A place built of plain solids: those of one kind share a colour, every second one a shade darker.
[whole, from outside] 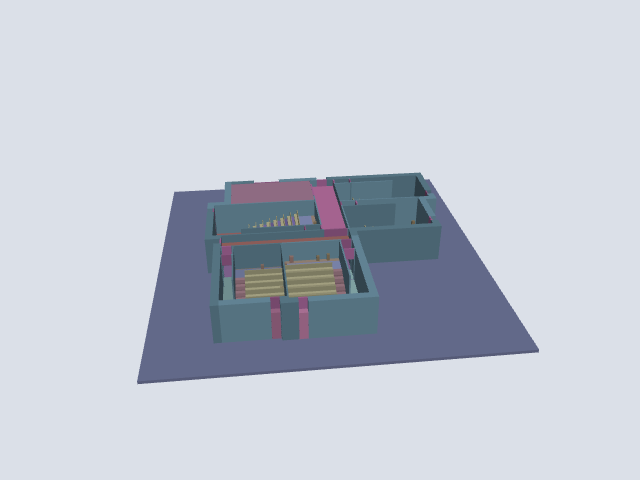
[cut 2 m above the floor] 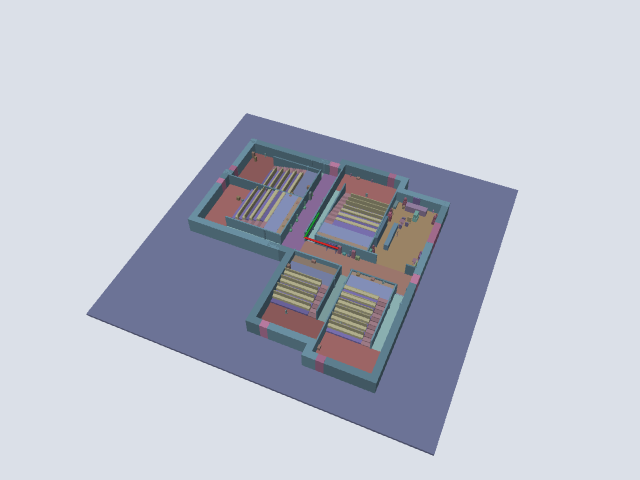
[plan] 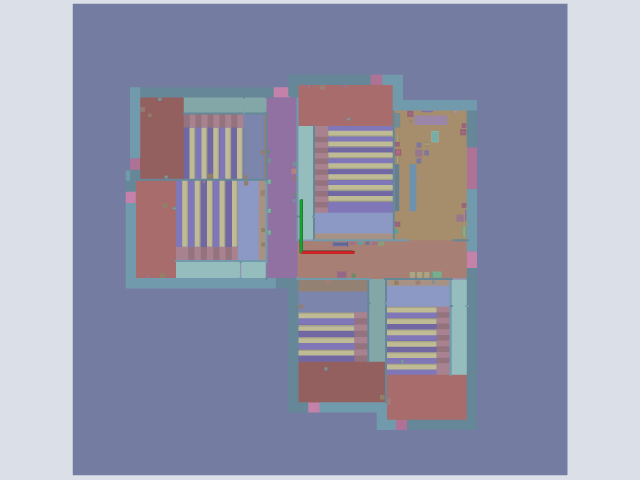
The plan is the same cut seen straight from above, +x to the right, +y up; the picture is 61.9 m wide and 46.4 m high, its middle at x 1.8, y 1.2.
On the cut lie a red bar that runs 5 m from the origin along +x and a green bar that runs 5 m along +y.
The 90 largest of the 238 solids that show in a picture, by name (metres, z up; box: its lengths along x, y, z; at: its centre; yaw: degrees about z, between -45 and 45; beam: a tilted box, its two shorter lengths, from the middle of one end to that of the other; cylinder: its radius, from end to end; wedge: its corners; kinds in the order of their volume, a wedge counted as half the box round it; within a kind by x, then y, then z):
{
 "wall_1": {"box": [1.0, 8.25, 5.44], "at": [-16.48, 0.65, 2.12]},
 "wall_2": {"box": [1.0, 2.05, 5.44], "at": [-16.48, 6.9, 2.12]},
 "wall_3": {"box": [1.0, 6.89, 5.44], "at": [-16.08, 12.53, 2.12]},
 "wall_4": {"box": [14.5, 1.0, 5.44], "at": [-9.72, -2.98, 2.12]},
 "wall_5": {"box": [12.5, 0.2, 5.44], "at": [-9.53, 7.03, 2.12]},
 "wall_6": {"box": [14.1, 1.0, 5.44], "at": [-9.53, 15.48, 2.12]},
 "wall_7": {"box": [12.41, 0.2, 5.44], "at": [-9.48, 7.03, 2.12]},
 "wall_8": {"box": [8.95, 0.2, 5.44], "at": [-7.75, -0.82, 2.12]},
 "wall_9": {"box": [8.2, 0.2, 5.44], "at": [-7.38, 13.43, 2.12]},
 "wall_10": {"box": [0.2, 14.65, 5.44], "at": [-3.38, 6.3, 2.12]},
 "wall_11": {"box": [0.2, 6.7, 5.44], "at": [-3.38, 10.27, 2.12]},
 "wall_12": {"box": [4.0, 1.0, 5.44], "at": [-2.27, -2.98, 2.12]},
 "wall_13": {"box": [1.0, 13.0, 5.44], "at": [-0.78, -8.97, 2.12]},
 "wall_14": {"box": [1.0, 2.11, 5.44], "at": [-0.78, 16.12, 2.12]},
 "wall_15": {"box": [0.2, 14.25, 5.44], "at": [-0.38, 8.05, 2.12]},
 "wall_16": {"box": [0.2, 14.01, 5.44], "at": [-0.38, 8.08, 2.12]},
 "wall_17": {"box": [1.93, 1.0, 5.44], "at": [-0.31, -14.98, 2.12]},
 "wall_18": {"box": [0.2, 11.25, 5.44], "at": [1.23, 6.7, 2.12]},
 "wall_19": {"box": [7.99, 1.0, 5.44], "at": [2.72, 16.68, 2.12]},
 "wall_20": {"box": [7.15, 0.2, 5.44], "at": [3.1, -2.58, 2.12]},
 "wall_21": {"box": [7.15, 0.2, 5.44], "at": [3.1, -2.58, 2.12]},
 "wall_22": {"box": [6.53, 1.0, 5.44], "at": [5.01, -14.98, 2.12]},
 "wall_23": {"box": [8.0, 0.2, 5.44], "at": [5.03, 1.18, 2.12]},
 "wall_24": {"box": [9.38, 0.2, 5.44], "at": [5.71, 1.18, 2.12]},
 "wall_25": {"box": [0.2, 8.2, 5.44], "at": [6.47, -6.58, 2.12]},
 "wall_26": {"box": [1.0, 2.61, 5.44], "at": [7.77, -15.87, 2.12]},
 "wall_27": {"box": [0.2, 12.2, 5.44], "at": [8.18, -8.57, 2.12]},
 "wall_28": {"box": [0.2, 12.11, 5.44], "at": [8.18, -8.53, 2.12]},
 "wall_29": {"box": [1.85, 1.0, 5.44], "at": [8.2, -16.68, 2.12]},
 "wall_30": {"box": [2.02, 1.0, 5.44], "at": [8.82, 16.68, 2.12]},
 "wall_31": {"box": [0.2, 12.71, 5.44], "at": [8.93, 7.43, 2.12]},
 "wall_32": {"box": [0.2, 12.85, 5.44], "at": [8.93, 7.5, 2.12]},
 "wall_33": {"box": [1.0, 3.41, 5.44], "at": [9.33, 15.47, 2.12]},
 "wall_34": {"box": [8.15, 1.0, 5.44], "at": [12.9, 14.23, 2.12]},
 "wall_35": {"box": [6.75, 1.0, 5.44], "at": [13.6, -16.68, 2.12]},
 "wall_36": {"box": [0.2, 9.45, 5.44], "at": [14.43, -7.2, 2.12]},
 "wall_37": {"box": [1.0, 15.5, 5.44], "at": [16.48, -9.43, 2.12]},
 "wall_38": {"box": [1.0, 1.98, 5.44], "at": [16.48, -2.49, 2.12]},
 "wall_39": {"box": [1.0, 1.98, 5.44], "at": [16.48, 1.09, 2.12]},
 "wall_40": {"box": [1.0, 5.86, 5.44], "at": [16.48, 3.2, 2.12]},
 "wall_41": {"box": [1.0, 4.59, 5.44], "at": [16.48, 12.43, 2.12]},
 "ground_under_all_1": {"box": [47.83, 45.58, 0.4], "at": [1.81, 1.24, -0.75]},
 "step_screen_tier_1": {"box": [1.2, 6.5, 1.0], "at": [-11.53, 3.77, -0.1]},
 "step_screen_tier_2": {"box": [1.2, 6.5, 1.4], "at": [-10.32, 3.77, 0.1]},
 "step_screen_tier_3": {"box": [1.2, 6.5, 1.8], "at": [-9.12, 3.77, 0.3]},
 "step_screen_tier_4": {"box": [1.15, 5.05, 1.35], "at": [-8.5, 9.55, 0.07]},
 "step_screen_tier_5": {"box": [1.2, 6.5, 2.2], "at": [-7.92, 3.77, 0.5]},
 "step_screen_tier_6": {"box": [1.15, 5.05, 1.6], "at": [-7.35, 9.55, 0.2]},
 "step_screen_tier_7": {"box": [1.2, 6.5, 2.6], "at": [-6.72, 3.77, 0.7]},
 "step_screen_tier_8": {"box": [1.15, 5.05, 1.85], "at": [-6.2, 9.55, 0.33]},
 "step_screen_tier_9": {"box": [5.5, 1.2, 1.12], "at": [2.38, -8.78, -0.04]},
 "step_screen_tier_10": {"box": [5.5, 1.2, 1.38], "at": [2.38, -7.58, 0.09]},
 "step_screen_tier_11": {"box": [5.5, 1.2, 1.64], "at": [2.38, -6.38, 0.22]},
 "step_screen_tier_12": {"box": [6.35, 1.05, 2.84], "at": [5.75, 4.35, 0.82]},
 "step_screen_tier_13": {"box": [6.35, 1.05, 2.56], "at": [5.75, 5.4, 0.68]},
 "step_screen_tier_14": {"box": [6.35, 1.05, 2.28], "at": [5.75, 6.45, 0.54]},
 "step_screen_tier_15": {"box": [6.35, 1.05, 2.0], "at": [5.75, 7.5, 0.4]},
 "step_screen_tier_16": {"box": [6.35, 1.05, 1.72], "at": [5.75, 8.55, 0.26]},
 "step_screen_tier_17": {"box": [6.35, 1.05, 1.44], "at": [5.75, 9.6, 0.12]},
 "step_screen_tier_18": {"box": [6.35, 1.05, 1.16], "at": [5.75, 10.65, -0.02]},
 "step_screen_tier_19": {"box": [4.9, 1.1, 1.47], "at": [10.62, -9.07, 0.14]},
 "step_screen_tier_20": {"box": [4.9, 1.1, 1.76], "at": [10.62, -7.97, 0.28]},
 "step_screen_tier_21": {"box": [4.9, 1.1, 2.05], "at": [10.62, -6.88, 0.42]},
 "step_screen_tier_22": {"box": [4.9, 1.1, 2.34], "at": [10.62, -5.78, 0.57]},
 "step_screen_head_1": {"box": [2.0, 7.85, 2.6], "at": [-5.13, 3.1, 0.7]},
 "step_screen_head_2": {"box": [2.0, 6.4, 1.85], "at": [-4.63, 10.22, 0.33]},
 "step_screen_head_3": {"box": [6.85, 2.0, 1.64], "at": [3.05, -4.78, 0.22]},
 "step_screen_head_4": {"box": [7.7, 2.0, 2.84], "at": [5.08, 2.83, 0.82]},
 "step_screen_head_5": {"box": [6.25, 2.0, 2.34], "at": [11.3, -4.23, 0.57]},
 "floor_screen_front_1": {"box": [3.95, 9.6, 0.6], "at": [-14.1, 2.23, -0.3]},
 "floor_screen_front_2": {"box": [4.3, 8.05, 0.6], "at": [-13.53, 11.05, -0.3]},
 "floor_screen_front_3": {"box": [8.55, 4.0, 0.6], "at": [3.9, -12.57, -0.3]},
 "floor_screen_front_4": {"box": [9.3, 4.05, 0.6], "at": [4.28, 14.25, -0.3]},
 "floor_screen_front_5": {"box": [7.9, 4.45, 0.6], "at": [12.12, -14.05, -0.3]},
 "floor_lobby_1": {"box": [7.15, 12.65, 0.6], "at": [12.5, 7.5, -0.3]},
 "step_screen_back_1": {"box": [0.75, 7.85, 2.6], "at": [-3.75, 3.1, 0.7]},
 "step_screen_back_2": {"box": [6.85, 1.2, 1.64], "at": [3.05, -3.18, 0.22]},
 "step_screen_back_3": {"box": [7.7, 0.65, 2.84], "at": [5.08, 1.5, 0.82]},
 "step_screen_back_4": {"box": [6.25, 0.65, 2.34], "at": [11.3, -2.9, 0.57]},
 "floor_screen_passage_1": {"box": [8.75, 1.75, 0.6], "at": [-7.75, -1.7, -0.3]},
 "floor_screen_passage_2": {"box": [8.0, 1.65, 0.6], "at": [-7.38, 14.25, -0.3]},
 "floor_screen_passage_3": {"box": [1.6, 11.05, 0.6], "at": [0.42, 6.7, -0.3]},
 "floor_screen_passage_4": {"box": [1.7, 8.0, 0.6], "at": [7.32, -6.58, -0.3]},
 "floor_screen_passage_5": {"box": [1.65, 9.25, 0.6], "at": [15.25, -7.2, -0.3]},
 "floor_spine_1": {"box": [16.45, 3.75, 0.6], "at": [7.85, -0.7, -0.3]},
 "floor_spine_cross_1": {"box": [3.0, 17.65, 0.6], "at": [-1.88, 6.25, -0.3]},
 "ceil_lobby_1": {"box": [7.15, 12.65, 0.3], "at": [12.5, 7.5, 4.65]},
 "ceil_spine_1": {"box": [16.45, 3.75, 0.3], "at": [7.85, -0.7, 3.55]},
 "ceil_spine_cross_1": {"box": [3.0, 17.65, 0.3], "at": [-1.88, 6.25, 3.55]},
 "door_leaf_1": {"box": [0.97, 4.0, 3.87], "at": [16.49, 8.13, 1.33]}
}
